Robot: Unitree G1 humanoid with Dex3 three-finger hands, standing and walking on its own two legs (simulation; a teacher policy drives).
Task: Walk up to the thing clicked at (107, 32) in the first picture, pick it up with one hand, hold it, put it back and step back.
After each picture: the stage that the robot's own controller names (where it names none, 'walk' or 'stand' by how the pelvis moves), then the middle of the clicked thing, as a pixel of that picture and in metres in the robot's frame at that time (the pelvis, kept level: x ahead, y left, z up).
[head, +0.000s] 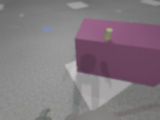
stand; (108, 34) +0.89 -0.15 +0.01
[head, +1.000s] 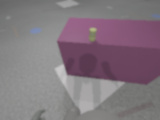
walk; (92, 34) +0.79 +0.04 +0.03
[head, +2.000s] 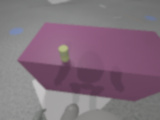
stand; (64, 53) +0.46 +0.23 +0.04
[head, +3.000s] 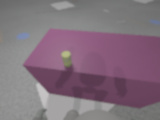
stand; (66, 59) +0.45 +0.21 +0.02
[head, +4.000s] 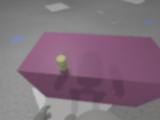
stand; (62, 63) +0.42 +0.23 +0.01
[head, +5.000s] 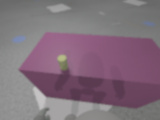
stand; (63, 62) +0.43 +0.23 +0.01
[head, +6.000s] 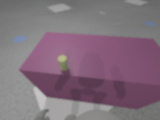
stand; (63, 63) +0.43 +0.23 +0.01
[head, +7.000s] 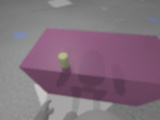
rise first; (64, 60) +0.43 +0.22 +0.01
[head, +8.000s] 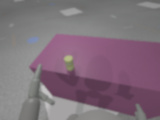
rise first; (69, 63) +0.43 +0.21 +0.01
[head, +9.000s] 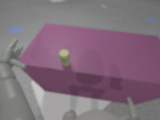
go down; (64, 58) +0.45 +0.19 +0.02
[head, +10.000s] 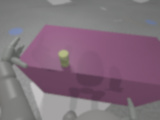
go down; (64, 58) +0.44 +0.19 +0.03
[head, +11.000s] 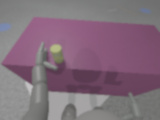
close in; (57, 54) +0.44 +0.21 +0.07
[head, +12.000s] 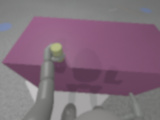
close; (57, 53) +0.45 +0.21 +0.07
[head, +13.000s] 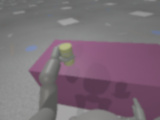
lift; (67, 54) +0.34 +0.15 +0.23
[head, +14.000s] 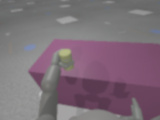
hold; (66, 60) +0.33 +0.16 +0.19
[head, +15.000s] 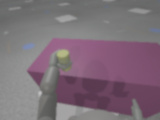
hold; (64, 60) +0.33 +0.17 +0.18
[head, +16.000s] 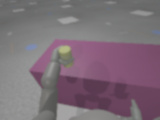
hold; (66, 57) +0.34 +0.17 +0.21
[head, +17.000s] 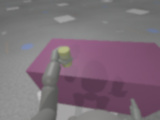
crouch; (65, 57) +0.36 +0.17 +0.19
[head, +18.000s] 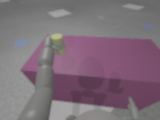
lower; (58, 44) +0.44 +0.21 +0.21
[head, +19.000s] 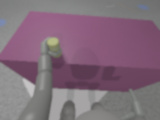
lower; (55, 48) +0.47 +0.21 +0.08
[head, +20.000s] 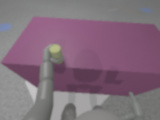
lower; (57, 54) +0.43 +0.21 +0.07
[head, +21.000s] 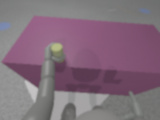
lower; (58, 53) +0.44 +0.20 +0.07
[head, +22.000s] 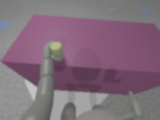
lower; (57, 52) +0.45 +0.21 +0.07
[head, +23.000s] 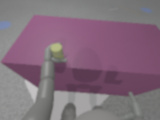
open; (57, 53) +0.44 +0.21 +0.07
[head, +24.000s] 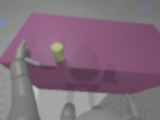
sink last; (58, 52) +0.44 +0.20 +0.07
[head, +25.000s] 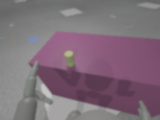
sink last; (69, 59) +0.45 +0.21 +0.05
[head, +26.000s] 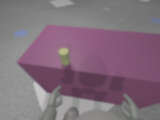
stand; (64, 56) +0.44 +0.21 +0.06
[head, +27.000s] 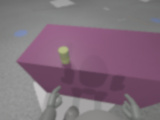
stand; (64, 55) +0.44 +0.21 +0.08
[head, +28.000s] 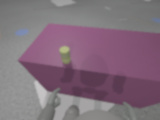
stand; (65, 55) +0.45 +0.20 +0.07
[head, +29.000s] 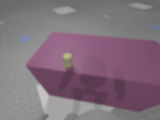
stand; (68, 60) +0.46 +0.20 +0.01
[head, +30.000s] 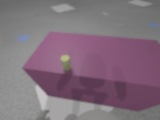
stand; (66, 62) +0.43 +0.21 +0.01
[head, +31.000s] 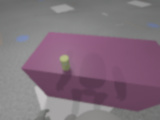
stand; (65, 63) +0.43 +0.21 +0.01
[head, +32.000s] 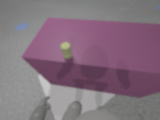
walk; (66, 50) +0.48 +0.20 +0.03
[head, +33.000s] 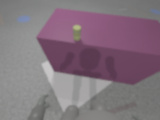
walk; (76, 33) +0.69 +0.16 +0.03
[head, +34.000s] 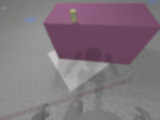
walk; (73, 16) +1.01 +0.28 +0.04
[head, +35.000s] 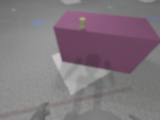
stand; (82, 23) +1.04 +0.17 +0.02
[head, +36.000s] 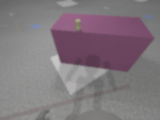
stand; (78, 24) +1.06 +0.20 +0.00
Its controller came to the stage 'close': yes
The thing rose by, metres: 0.21
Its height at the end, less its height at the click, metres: +0.00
